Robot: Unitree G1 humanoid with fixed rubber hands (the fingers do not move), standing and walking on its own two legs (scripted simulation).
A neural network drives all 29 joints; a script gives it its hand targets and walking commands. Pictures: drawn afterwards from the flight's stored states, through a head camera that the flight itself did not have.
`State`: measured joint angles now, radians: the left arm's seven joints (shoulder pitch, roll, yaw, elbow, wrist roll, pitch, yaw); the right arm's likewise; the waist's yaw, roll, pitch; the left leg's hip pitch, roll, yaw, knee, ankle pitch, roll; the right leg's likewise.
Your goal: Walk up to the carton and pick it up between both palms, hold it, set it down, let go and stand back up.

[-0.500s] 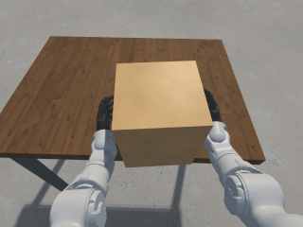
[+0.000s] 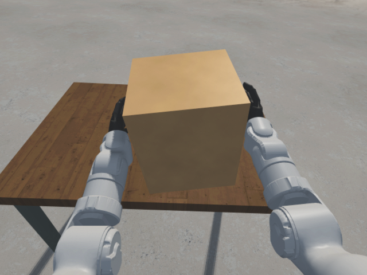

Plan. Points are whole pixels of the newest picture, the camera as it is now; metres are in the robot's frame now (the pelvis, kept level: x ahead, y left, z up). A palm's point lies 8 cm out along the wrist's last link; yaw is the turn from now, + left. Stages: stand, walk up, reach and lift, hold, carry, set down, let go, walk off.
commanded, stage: reach and lift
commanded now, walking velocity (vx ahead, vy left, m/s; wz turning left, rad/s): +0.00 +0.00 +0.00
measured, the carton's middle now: (185, 124) +0.43 -0.02 +0.16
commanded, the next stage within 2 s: hold in 1.68 s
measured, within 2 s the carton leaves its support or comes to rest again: neither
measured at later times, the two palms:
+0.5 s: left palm (116, 142) +0.38 +0.14 +0.15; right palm (254, 136) +0.37 -0.16 +0.17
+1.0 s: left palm (108, 130) +0.38 +0.15 +0.19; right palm (253, 121) +0.37 -0.15 +0.21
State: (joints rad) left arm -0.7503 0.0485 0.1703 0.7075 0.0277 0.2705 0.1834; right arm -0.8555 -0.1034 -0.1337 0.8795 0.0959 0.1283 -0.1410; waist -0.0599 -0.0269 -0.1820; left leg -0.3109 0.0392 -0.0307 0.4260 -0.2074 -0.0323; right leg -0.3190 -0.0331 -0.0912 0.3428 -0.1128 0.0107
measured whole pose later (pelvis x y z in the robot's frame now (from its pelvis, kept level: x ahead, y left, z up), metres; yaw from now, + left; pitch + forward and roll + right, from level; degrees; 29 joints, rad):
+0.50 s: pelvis -0.01 +0.00 +0.00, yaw +0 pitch -3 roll -1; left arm -0.68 -0.01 0.25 0.52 0.17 0.46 0.12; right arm -0.78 -0.06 -0.15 0.85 0.10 0.16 -0.14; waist -0.08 -0.04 -0.04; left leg -0.15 0.04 -0.03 0.40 -0.20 -0.03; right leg -0.15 -0.03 -0.09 0.30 -0.09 0.02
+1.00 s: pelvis +0.01 +0.01 +0.00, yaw +2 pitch -7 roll -2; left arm -0.63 -0.04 0.29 0.24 0.25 0.66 0.04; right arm -0.75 -0.07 -0.07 0.62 0.20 0.33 -0.20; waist -0.13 -0.04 0.00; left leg -0.04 0.03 -0.05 0.41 -0.24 -0.02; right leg -0.02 -0.04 -0.11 0.28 -0.13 0.03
